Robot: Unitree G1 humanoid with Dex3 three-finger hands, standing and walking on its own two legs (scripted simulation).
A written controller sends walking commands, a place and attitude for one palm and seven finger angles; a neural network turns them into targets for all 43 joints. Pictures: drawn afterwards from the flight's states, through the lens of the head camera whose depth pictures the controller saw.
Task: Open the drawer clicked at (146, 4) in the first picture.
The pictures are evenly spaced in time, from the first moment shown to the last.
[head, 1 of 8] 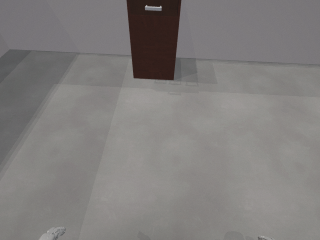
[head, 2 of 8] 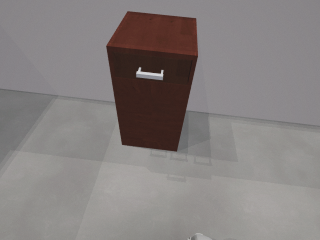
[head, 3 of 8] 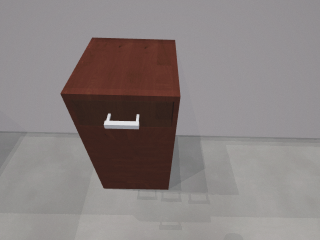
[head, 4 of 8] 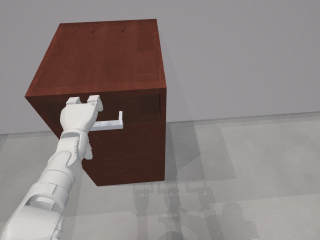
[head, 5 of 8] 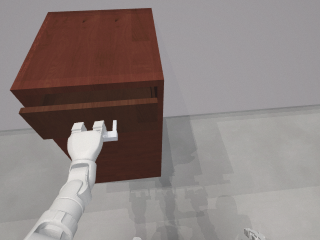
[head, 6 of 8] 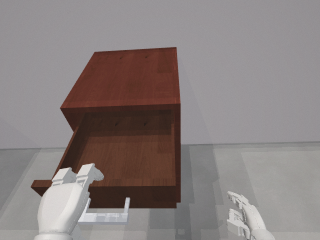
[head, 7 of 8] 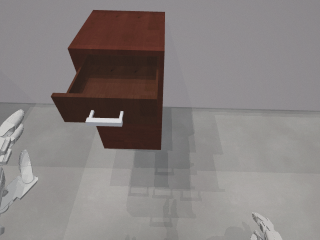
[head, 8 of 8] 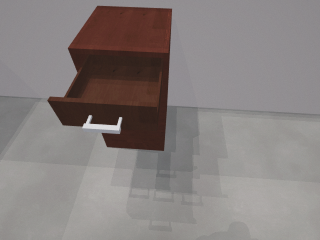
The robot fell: no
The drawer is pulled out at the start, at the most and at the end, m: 0.00 0.30 0.28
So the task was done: yes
